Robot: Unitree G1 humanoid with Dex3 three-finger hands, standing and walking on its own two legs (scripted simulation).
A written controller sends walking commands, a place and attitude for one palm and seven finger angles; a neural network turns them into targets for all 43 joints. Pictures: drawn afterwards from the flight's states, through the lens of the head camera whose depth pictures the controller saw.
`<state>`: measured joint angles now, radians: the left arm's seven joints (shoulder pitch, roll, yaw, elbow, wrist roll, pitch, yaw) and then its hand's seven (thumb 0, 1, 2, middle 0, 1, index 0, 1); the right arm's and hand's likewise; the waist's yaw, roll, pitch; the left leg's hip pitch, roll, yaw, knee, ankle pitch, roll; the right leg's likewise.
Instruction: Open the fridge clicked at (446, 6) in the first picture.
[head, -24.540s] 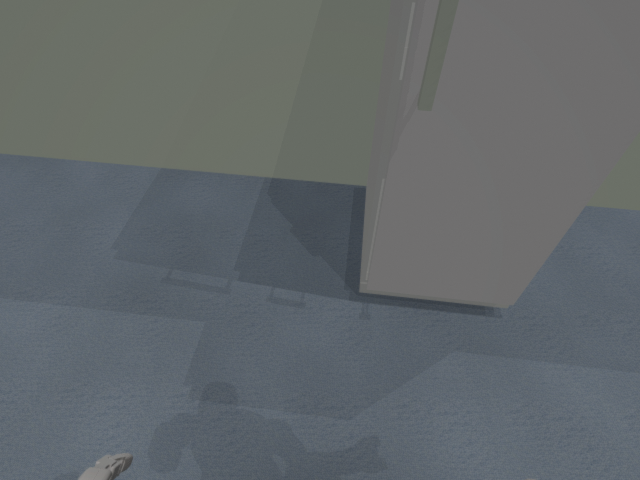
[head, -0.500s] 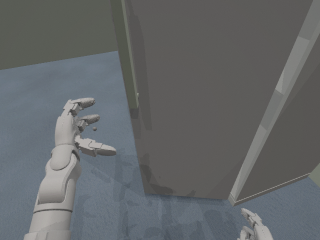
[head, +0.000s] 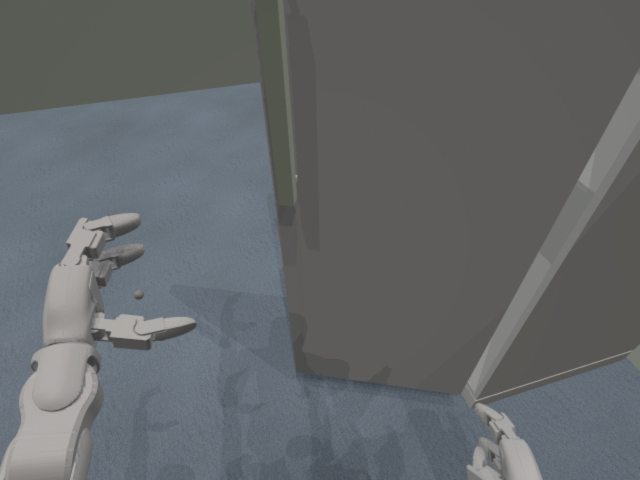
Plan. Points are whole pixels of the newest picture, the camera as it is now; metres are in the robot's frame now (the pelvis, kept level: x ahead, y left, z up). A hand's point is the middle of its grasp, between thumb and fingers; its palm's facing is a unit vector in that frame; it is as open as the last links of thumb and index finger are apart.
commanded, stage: draw the hand back to the body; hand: left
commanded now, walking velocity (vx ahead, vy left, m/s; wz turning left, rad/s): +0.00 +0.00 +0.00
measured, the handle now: (281, 84) +0.55 +0.13 +0.26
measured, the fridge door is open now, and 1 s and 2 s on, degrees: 65 65 65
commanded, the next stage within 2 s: step back with the hand held close in 0.82 s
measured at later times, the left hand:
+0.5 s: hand (65, 323) +0.20 +0.29 +0.15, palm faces +0.47 -0.80 -0.38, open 8.3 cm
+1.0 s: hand (75, 312) +0.21 +0.28 +0.16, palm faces +0.47 -0.80 -0.39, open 7.4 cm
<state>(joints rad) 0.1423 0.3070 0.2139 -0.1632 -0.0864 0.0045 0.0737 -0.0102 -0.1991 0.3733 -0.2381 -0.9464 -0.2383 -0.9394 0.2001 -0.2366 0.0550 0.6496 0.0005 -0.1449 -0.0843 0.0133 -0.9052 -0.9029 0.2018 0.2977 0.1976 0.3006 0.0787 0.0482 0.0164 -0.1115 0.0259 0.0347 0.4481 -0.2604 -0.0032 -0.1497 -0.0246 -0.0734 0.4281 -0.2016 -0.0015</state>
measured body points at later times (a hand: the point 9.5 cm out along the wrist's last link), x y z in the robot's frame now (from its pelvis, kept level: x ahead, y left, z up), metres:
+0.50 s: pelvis +0.02 +0.02 +0.00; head -0.01 +0.00 +0.45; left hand +0.17 +0.33 +0.18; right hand +0.21 -0.21 -0.08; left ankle -0.01 +0.12 -0.74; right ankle +0.02 -0.12 -0.74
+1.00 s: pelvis +0.01 +0.01 +0.00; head +0.00 -0.01 +0.45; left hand +0.18 +0.32 +0.18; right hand +0.20 -0.21 -0.08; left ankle -0.01 +0.12 -0.74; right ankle +0.02 -0.12 -0.74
